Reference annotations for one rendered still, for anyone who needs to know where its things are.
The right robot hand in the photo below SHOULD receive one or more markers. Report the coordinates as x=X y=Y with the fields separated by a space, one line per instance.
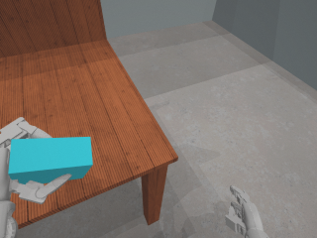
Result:
x=248 y=215

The sponge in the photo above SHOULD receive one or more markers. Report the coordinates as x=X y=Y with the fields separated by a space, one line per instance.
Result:
x=45 y=159

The left robot hand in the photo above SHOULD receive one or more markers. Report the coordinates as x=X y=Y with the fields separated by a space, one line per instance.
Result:
x=32 y=191

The table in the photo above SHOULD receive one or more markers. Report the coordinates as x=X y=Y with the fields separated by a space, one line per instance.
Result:
x=59 y=72

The robot left forearm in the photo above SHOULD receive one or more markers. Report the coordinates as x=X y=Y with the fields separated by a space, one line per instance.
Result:
x=8 y=225

